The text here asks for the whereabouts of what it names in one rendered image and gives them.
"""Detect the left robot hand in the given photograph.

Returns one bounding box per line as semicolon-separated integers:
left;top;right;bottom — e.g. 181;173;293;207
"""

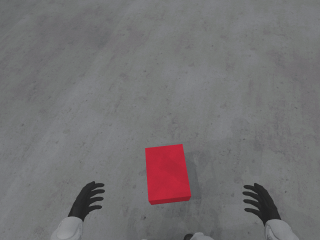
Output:
68;181;105;222

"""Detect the robot right forearm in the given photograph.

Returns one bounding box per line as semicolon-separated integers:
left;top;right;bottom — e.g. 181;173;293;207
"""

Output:
264;219;299;240

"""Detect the carton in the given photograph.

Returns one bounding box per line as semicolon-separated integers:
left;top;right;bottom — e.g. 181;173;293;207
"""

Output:
145;144;191;205

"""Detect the right robot hand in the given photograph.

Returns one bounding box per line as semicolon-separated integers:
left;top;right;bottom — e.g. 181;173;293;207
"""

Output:
242;183;281;226

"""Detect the robot left forearm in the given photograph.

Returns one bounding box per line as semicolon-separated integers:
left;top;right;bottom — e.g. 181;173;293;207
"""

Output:
50;216;84;240

